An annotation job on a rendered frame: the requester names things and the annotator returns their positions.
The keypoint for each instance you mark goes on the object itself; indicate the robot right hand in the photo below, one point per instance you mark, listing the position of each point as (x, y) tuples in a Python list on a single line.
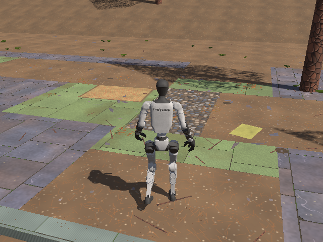
[(192, 144)]

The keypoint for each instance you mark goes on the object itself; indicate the robot left forearm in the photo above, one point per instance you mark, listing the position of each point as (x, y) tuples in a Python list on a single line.
[(138, 129)]

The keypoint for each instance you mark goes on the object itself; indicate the robot left foot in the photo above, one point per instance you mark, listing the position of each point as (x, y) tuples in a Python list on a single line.
[(148, 200)]

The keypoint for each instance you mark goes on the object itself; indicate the robot right forearm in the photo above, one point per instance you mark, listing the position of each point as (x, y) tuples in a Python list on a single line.
[(187, 133)]

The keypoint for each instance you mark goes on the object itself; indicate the robot head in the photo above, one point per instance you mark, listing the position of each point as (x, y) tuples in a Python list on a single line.
[(162, 88)]

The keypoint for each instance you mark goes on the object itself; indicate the robot left hand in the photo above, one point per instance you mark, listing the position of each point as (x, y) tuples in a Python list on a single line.
[(138, 138)]

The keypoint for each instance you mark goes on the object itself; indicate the right robot upper arm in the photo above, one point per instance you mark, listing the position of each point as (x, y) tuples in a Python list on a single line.
[(180, 114)]

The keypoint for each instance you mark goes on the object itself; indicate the left robot upper arm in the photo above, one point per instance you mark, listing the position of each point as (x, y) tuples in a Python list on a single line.
[(143, 113)]

